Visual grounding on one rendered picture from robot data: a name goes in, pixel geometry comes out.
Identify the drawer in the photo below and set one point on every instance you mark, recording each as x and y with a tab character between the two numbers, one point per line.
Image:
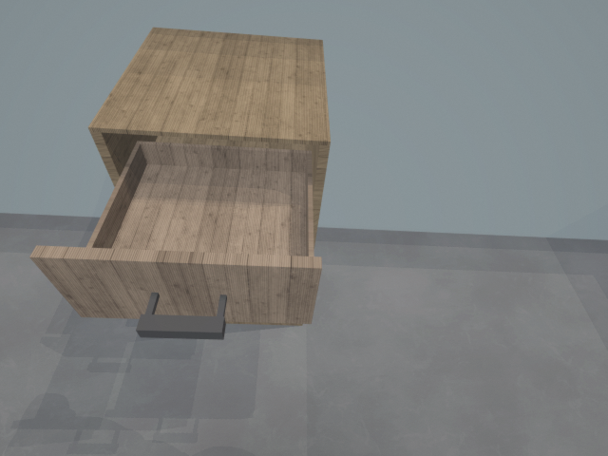
193	222

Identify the cabinet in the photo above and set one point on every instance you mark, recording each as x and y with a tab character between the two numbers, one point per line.
219	88

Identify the handle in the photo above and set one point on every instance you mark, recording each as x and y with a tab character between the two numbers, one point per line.
153	325

